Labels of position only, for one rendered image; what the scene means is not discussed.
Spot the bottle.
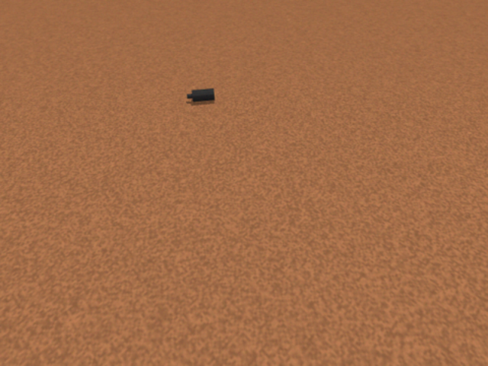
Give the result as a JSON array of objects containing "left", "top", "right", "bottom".
[{"left": 187, "top": 88, "right": 215, "bottom": 102}]

